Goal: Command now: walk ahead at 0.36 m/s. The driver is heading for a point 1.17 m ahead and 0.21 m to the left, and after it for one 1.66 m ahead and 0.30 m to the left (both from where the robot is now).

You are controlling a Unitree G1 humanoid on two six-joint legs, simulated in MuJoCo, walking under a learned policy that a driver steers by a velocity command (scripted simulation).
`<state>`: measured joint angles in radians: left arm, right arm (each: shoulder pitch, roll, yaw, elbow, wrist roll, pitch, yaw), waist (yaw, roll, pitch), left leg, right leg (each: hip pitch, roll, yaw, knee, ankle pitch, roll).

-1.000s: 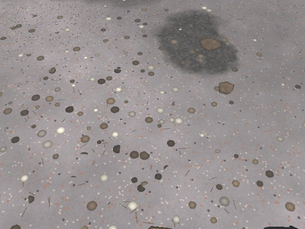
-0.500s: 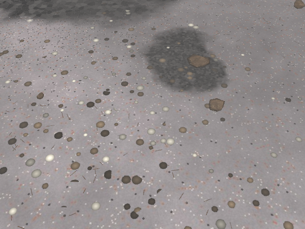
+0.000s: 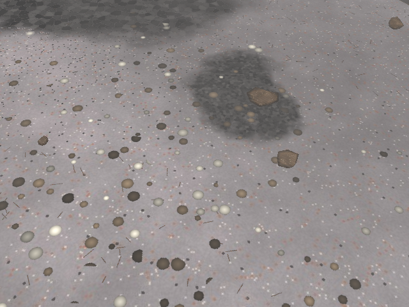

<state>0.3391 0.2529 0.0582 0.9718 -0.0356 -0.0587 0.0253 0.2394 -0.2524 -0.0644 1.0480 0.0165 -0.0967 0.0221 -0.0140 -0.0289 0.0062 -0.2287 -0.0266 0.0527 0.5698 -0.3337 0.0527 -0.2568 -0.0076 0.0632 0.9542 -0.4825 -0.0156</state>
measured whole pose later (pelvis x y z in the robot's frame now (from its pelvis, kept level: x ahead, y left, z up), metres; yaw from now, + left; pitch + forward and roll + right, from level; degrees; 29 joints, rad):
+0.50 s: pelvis +0.24 -0.06 +0.00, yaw +1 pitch +1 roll +0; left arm 0.08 0.24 0.06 0.87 -0.01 -0.09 -0.03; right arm 0.35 -0.26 -0.04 1.04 0.03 -0.09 0.00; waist -0.03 0.02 0.05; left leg -0.25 0.02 -0.05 1.14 -0.43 0.04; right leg -0.41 0.02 -0.06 0.55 -0.15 -0.06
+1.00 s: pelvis +0.54 -0.01 -0.02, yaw +11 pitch +2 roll -1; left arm 0.32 0.27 0.05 0.98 0.01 -0.05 0.02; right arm 0.06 -0.25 -0.06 0.80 0.02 -0.07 0.05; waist 0.03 0.00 0.04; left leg -0.53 -0.03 0.06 0.61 -0.12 0.10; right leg -0.01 -0.04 -0.16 0.70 -0.44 0.01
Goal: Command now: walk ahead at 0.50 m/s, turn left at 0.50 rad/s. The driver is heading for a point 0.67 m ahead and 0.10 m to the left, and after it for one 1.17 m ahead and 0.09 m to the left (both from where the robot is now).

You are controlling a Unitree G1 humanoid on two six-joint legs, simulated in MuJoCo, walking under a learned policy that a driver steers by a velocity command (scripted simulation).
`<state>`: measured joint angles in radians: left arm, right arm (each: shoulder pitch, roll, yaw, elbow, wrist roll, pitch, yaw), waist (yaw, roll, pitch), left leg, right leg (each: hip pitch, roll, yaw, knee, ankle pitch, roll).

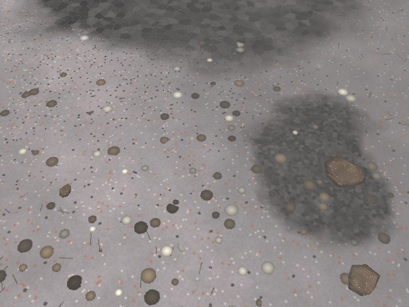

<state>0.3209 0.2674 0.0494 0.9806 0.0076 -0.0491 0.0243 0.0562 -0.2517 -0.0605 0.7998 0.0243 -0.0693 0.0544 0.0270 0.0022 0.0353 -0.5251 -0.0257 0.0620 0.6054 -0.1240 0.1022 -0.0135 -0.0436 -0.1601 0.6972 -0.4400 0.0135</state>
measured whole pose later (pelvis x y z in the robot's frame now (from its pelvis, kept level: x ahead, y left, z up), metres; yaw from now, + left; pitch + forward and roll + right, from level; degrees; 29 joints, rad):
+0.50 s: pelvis +0.31 -0.02 +0.01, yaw +15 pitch +3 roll -1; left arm 0.06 0.27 0.05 0.77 0.00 -0.14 -0.02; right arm 0.36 -0.29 -0.07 0.81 0.02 -0.04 -0.02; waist -0.05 0.03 0.00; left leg -0.20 -0.08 -0.19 0.88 -0.50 0.05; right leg -0.46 0.04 0.00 0.54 -0.14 -0.03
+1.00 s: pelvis +0.53 +0.08 +0.01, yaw +18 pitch +2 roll -1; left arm 0.34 0.29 0.04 0.92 -0.01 -0.06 0.00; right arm 0.03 -0.25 -0.03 0.68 -0.02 -0.07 0.02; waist 0.08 0.00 0.04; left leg -0.48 0.00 0.01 0.52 -0.09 0.04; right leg -0.21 0.01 0.04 0.86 -0.54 0.03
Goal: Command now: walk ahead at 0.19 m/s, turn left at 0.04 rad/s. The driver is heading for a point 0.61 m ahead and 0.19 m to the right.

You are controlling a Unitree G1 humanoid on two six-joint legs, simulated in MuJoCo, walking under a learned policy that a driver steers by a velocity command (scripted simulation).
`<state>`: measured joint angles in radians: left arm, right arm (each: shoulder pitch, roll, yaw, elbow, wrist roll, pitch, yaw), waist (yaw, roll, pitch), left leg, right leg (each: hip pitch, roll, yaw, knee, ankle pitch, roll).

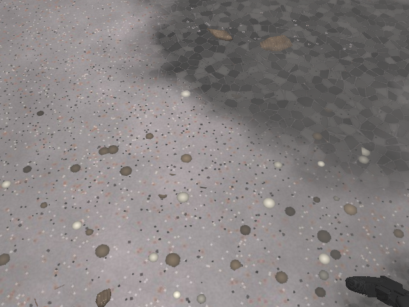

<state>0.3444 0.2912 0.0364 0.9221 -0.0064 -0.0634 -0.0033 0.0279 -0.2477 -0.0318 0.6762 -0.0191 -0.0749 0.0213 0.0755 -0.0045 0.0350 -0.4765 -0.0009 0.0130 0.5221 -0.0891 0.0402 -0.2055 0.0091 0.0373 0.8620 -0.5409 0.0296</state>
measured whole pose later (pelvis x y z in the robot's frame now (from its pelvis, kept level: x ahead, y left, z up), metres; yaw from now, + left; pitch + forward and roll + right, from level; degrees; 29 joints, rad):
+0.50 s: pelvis +0.06 -0.03 +0.01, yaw -13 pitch +2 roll +3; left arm 0.22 0.29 0.07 0.78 0.01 0.01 0.01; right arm 0.08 -0.31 -0.09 0.81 -0.01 0.02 -0.05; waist 0.02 0.03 0.04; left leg -0.49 0.00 0.01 0.98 -0.47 -0.04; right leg -0.31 0.00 0.02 0.53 -0.26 -0.05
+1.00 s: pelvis +0.08 +0.00 +0.01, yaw -24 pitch +1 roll +0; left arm 0.15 0.32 0.07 0.74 0.00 0.04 0.04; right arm 0.14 -0.26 -0.05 0.85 -0.01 -0.02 -0.01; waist -0.01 -0.05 0.04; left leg -0.23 -0.01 -0.03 0.45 -0.24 0.02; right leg -0.40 0.08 0.14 0.91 -0.51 0.05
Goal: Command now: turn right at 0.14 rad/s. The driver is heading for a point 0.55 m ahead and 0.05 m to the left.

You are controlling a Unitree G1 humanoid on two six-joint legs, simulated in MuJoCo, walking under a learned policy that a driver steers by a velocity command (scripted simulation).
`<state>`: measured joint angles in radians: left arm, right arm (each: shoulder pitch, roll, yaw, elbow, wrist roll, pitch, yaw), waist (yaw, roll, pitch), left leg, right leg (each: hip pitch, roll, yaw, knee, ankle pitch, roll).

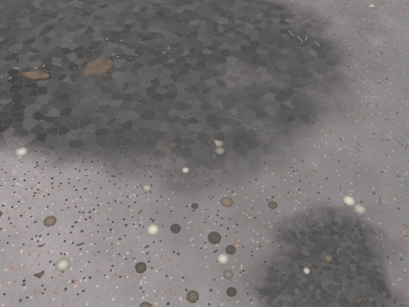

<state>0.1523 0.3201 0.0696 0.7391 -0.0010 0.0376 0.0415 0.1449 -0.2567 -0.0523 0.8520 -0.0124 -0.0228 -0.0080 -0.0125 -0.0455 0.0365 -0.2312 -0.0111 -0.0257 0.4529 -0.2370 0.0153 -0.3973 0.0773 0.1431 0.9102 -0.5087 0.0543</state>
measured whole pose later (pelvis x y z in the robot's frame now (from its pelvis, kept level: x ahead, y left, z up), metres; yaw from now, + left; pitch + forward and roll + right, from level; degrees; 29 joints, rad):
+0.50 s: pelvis +0.00 -0.03 +0.00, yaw +0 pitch -2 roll +0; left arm 0.20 0.24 0.03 0.90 0.01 -0.01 0.02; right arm 0.14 -0.27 -0.04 1.01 -0.01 0.01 -0.03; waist -0.02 0.00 0.04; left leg -0.20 0.02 -0.04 0.49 -0.26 -0.04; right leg -0.17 0.01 0.05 0.51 -0.30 0.00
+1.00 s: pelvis -0.01 -0.03 +0.00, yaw +0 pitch -2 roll +0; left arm 0.23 0.23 0.01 1.01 0.00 -0.01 0.03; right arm 0.19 -0.24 -0.02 1.10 0.00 0.01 -0.04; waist -0.01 0.00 0.04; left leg -0.21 0.03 -0.04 0.50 -0.26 -0.04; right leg -0.17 0.01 0.04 0.50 -0.30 0.00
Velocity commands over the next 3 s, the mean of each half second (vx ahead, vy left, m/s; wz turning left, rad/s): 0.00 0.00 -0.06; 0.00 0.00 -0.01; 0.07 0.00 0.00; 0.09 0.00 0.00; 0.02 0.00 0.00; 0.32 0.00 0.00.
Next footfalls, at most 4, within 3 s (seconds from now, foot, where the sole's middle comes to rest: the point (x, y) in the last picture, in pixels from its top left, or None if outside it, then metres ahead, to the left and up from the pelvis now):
0.16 right None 0.02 -0.15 -0.78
1.80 right None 0.15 -0.12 -0.78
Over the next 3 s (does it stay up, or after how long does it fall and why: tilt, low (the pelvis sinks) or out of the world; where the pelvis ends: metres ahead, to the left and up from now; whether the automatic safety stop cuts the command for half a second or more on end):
stays up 0.21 -0.06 0.01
